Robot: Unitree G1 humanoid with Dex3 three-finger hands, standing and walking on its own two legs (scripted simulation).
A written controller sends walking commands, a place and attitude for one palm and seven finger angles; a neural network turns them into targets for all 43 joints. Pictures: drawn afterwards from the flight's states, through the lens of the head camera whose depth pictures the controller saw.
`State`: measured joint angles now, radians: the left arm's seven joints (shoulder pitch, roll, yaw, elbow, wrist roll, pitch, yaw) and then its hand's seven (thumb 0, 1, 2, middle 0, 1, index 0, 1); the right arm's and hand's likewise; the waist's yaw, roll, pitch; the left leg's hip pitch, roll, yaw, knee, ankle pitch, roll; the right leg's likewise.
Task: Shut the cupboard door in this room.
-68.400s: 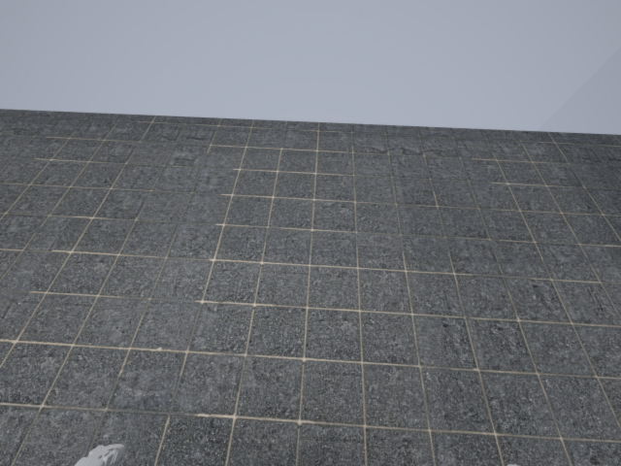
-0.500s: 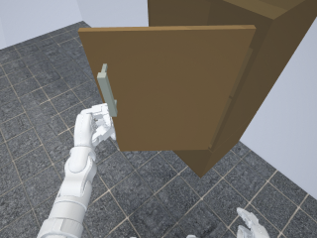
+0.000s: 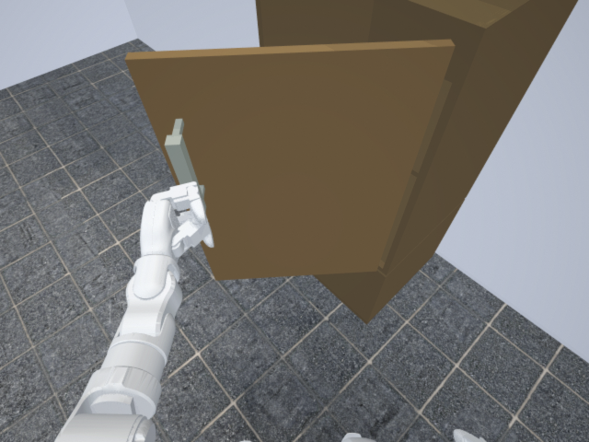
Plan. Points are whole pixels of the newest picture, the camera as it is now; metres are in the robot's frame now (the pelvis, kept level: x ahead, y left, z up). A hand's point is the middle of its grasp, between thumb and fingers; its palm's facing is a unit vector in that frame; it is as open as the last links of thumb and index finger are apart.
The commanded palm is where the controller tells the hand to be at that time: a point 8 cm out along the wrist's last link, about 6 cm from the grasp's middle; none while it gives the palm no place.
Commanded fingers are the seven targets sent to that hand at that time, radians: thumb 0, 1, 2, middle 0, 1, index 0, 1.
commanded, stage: bring the fist close to the handle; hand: left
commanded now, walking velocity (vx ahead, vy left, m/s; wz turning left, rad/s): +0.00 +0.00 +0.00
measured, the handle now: (189, 170) +0.50 +0.17 +0.07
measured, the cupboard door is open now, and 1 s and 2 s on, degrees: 50 41 29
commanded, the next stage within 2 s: push the door shut along its arc in 0.06 s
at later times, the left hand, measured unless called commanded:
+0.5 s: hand (210, 198) +0.43 +0.13 +0.08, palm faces -0.02 -1.00 -0.02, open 3.1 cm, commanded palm +0.41 +0.18 +0.07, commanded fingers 0.00 0.90 0.90 -1.30 -1.50 -1.30 -1.50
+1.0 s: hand (225, 171) +0.49 +0.11 +0.08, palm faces -0.16 -0.99 -0.05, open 3.1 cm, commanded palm +0.48 +0.16 +0.07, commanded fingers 0.00 0.90 0.90 -1.30 -1.50 -1.30 -1.50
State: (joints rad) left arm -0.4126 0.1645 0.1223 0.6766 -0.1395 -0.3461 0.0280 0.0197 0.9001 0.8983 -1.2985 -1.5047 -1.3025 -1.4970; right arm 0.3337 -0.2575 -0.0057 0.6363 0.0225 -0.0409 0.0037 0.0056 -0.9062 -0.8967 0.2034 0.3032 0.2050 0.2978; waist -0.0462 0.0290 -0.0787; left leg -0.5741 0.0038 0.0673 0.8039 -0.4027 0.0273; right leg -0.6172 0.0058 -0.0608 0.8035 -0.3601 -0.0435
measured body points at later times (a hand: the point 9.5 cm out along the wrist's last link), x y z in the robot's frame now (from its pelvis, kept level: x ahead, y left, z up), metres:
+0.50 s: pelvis -0.01 +0.01 -0.01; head +0.06 +0.00 +0.44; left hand +0.43 +0.18 +0.08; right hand +0.08 -0.25 -0.13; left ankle +0.00 +0.10 -0.70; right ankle +0.02 -0.09 -0.70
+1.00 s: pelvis -0.02 +0.02 -0.02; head +0.09 +0.02 +0.41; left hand +0.49 +0.17 +0.08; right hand -0.01 -0.26 -0.14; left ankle +0.00 +0.10 -0.70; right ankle +0.02 -0.09 -0.70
